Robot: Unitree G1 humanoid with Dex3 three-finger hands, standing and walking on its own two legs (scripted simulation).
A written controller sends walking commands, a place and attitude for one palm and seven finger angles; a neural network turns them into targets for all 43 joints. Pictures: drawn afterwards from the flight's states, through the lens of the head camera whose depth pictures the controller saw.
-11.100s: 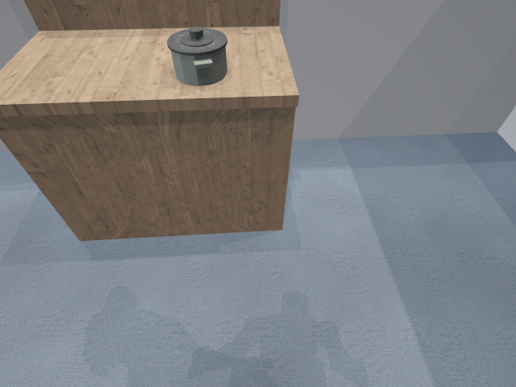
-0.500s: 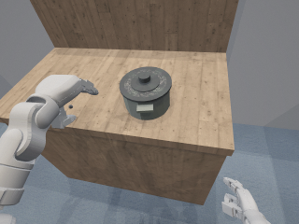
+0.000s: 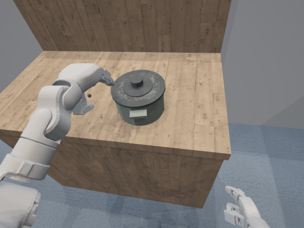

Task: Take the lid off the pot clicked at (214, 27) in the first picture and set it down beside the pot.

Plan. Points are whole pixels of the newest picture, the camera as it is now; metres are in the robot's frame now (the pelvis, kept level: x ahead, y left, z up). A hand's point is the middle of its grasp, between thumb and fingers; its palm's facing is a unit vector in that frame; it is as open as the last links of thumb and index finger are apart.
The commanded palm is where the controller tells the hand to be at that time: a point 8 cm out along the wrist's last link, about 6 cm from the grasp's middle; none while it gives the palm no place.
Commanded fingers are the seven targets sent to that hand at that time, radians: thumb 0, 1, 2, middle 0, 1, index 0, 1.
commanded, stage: move the open hand above the knob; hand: left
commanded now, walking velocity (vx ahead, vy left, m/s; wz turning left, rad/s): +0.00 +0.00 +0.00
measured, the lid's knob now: (136, 81) +0.52 +0.09 +0.10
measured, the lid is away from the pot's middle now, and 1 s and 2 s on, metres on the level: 0.00 0.00 0.00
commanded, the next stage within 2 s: lower the open fingers around the knob in 1.60 s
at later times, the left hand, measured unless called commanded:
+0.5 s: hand (114, 78) +0.45 +0.13 +0.17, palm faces -0.22 +0.00 -0.98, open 10.1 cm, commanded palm +0.43 +0.13 +0.24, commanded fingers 0.00 -0.33 1.50 -0.84 -0.08 -0.84 -0.08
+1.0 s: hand (131, 64) +0.49 +0.09 +0.18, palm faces -0.24 -0.03 -0.97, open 10.1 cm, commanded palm +0.47 +0.10 +0.24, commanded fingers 0.00 -0.33 1.50 -0.84 -0.08 -0.84 -0.08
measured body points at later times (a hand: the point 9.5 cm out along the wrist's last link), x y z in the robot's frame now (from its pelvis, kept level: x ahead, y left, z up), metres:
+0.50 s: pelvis +0.02 +0.00 +0.00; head +0.04 -0.04 +0.45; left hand +0.45 +0.13 +0.23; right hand +0.18 -0.24 -0.12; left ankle +0.01 +0.08 -0.74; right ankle +0.01 -0.11 -0.74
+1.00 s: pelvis +0.02 +0.00 +0.00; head +0.05 -0.04 +0.45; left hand +0.50 +0.09 +0.24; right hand +0.13 -0.26 -0.13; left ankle +0.01 +0.08 -0.74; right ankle +0.01 -0.11 -0.74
